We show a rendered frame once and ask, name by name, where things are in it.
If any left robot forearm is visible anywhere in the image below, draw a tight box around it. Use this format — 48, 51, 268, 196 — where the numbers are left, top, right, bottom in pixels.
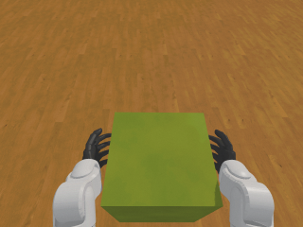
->
52, 159, 103, 227

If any right robot forearm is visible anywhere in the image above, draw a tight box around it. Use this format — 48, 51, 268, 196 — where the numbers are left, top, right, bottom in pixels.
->
219, 160, 275, 227

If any left robot hand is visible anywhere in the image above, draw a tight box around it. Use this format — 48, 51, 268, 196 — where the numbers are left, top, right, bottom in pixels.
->
82, 128, 112, 168

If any right robot hand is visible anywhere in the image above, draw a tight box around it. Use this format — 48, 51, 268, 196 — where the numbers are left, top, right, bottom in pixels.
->
208, 130, 236, 174

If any carton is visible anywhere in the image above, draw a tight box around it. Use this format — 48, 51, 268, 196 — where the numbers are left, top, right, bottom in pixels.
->
100, 112, 223, 222

